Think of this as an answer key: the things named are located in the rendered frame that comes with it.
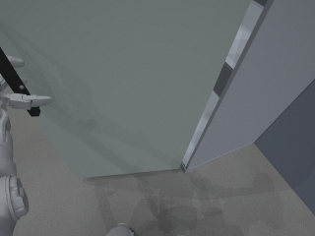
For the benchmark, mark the robot left forearm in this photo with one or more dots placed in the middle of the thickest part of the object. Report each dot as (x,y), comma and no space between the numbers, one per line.
(7,166)

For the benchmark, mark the left robot thigh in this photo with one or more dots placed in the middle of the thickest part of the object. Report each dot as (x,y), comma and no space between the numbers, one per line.
(120,231)

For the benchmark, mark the robot left upper arm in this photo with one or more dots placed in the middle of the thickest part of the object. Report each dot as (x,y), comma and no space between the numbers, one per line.
(14,204)

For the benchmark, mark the handle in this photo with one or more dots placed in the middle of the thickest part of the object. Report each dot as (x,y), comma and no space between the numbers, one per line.
(9,74)

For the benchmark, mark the robot left hand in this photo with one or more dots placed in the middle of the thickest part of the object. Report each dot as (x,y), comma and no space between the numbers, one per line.
(20,100)

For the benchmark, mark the robot left shin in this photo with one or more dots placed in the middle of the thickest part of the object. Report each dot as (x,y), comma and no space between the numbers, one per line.
(122,225)

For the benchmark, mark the fridge door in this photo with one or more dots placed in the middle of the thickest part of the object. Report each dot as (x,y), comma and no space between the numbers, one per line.
(129,79)

